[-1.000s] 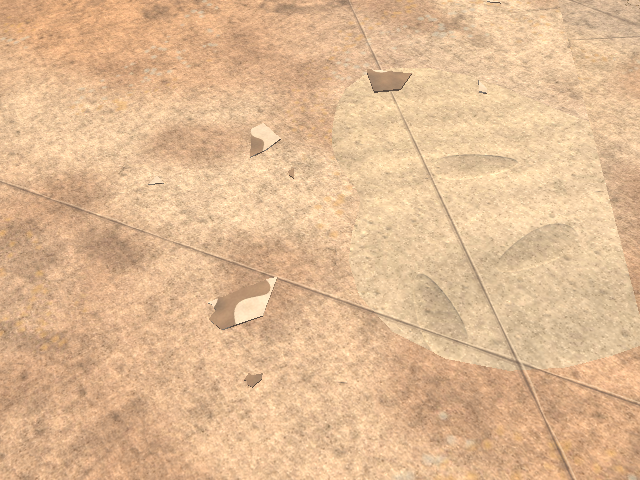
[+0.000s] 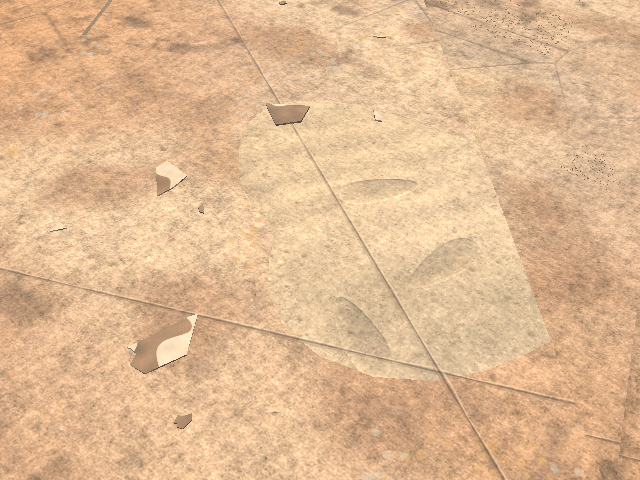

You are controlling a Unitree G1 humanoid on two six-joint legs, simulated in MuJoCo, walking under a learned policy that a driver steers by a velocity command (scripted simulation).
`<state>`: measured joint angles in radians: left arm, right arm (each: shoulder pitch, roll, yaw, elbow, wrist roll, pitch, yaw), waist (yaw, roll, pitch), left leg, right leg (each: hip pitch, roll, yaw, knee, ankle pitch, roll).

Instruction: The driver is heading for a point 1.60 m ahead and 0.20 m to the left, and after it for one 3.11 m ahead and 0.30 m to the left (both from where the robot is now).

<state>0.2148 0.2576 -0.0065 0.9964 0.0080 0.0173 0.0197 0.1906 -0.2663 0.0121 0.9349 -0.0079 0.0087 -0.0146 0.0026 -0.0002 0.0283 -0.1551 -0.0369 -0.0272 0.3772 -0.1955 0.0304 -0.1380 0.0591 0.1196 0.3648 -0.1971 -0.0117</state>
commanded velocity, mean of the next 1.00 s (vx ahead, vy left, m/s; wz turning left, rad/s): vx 0.07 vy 0.00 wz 0.00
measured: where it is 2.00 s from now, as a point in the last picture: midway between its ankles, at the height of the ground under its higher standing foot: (318, 461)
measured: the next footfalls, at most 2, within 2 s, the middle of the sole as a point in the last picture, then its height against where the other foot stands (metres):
left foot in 1.44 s outside the picture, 0.05 m lower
right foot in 1.94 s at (342, 387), level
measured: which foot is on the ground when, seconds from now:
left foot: down 0.00-0.96, up 0.98-1.00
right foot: down 0.00-1.00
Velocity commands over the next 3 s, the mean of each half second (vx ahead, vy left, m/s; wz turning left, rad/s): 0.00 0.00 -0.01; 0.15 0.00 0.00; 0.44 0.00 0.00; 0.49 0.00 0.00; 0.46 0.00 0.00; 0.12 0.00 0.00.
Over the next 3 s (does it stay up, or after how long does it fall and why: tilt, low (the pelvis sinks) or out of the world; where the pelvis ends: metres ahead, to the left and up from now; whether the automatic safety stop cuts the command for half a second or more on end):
stays up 1.00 0.09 -0.05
